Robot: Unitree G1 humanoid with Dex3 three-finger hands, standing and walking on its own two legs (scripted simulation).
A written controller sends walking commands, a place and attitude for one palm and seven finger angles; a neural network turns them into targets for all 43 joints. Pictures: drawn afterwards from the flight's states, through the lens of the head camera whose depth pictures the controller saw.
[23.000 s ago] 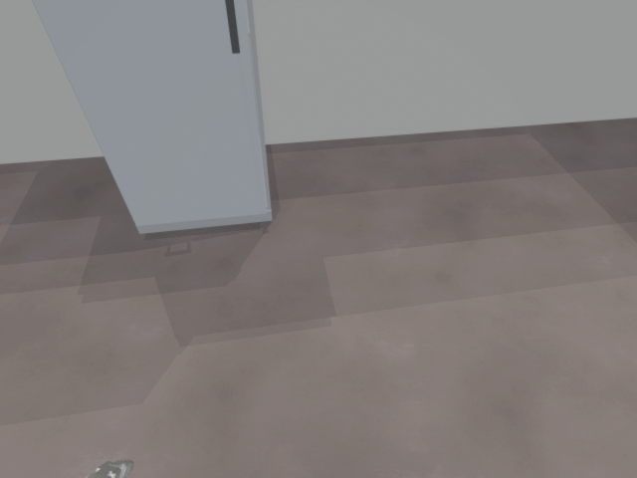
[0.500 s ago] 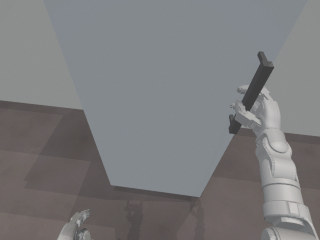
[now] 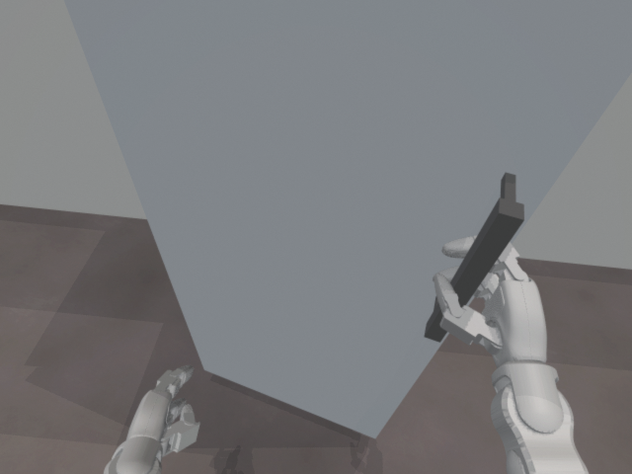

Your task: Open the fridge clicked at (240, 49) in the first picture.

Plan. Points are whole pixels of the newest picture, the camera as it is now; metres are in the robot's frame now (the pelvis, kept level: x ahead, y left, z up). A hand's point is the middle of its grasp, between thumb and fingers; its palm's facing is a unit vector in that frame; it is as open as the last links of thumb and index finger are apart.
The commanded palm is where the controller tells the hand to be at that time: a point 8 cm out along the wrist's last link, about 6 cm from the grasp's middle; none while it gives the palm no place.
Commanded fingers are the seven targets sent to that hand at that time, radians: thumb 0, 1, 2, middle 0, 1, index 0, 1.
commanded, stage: walk backward, drawing the door open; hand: right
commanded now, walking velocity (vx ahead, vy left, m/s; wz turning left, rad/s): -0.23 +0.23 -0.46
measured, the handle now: (466, 268) +0.33 -0.14 +0.14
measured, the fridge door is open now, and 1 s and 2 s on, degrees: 15 54 66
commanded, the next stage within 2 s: stop walking and hold the door back in 1.32 s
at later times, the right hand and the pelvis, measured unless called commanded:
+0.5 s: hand (382, 432) +0.15 -0.03 +0.13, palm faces +0.18 +0.96 -0.20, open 6.6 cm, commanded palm +0.11 -0.07 +0.13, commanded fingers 0.00 -0.90 -0.90 0.45 1.40 0.45 1.40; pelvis -0.12 +0.11 -0.01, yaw -10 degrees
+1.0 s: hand out of the picture +0.04 +0.12 +0.13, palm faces +0.40 +0.90 -0.17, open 6.6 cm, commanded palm +0.00 +0.09 +0.13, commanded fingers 0.00 -0.90 -0.90 0.45 1.40 0.45 1.40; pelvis -0.15 +0.31 -0.02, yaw -36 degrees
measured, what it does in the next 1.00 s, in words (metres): steps to the left, turning right: right foot, then left foot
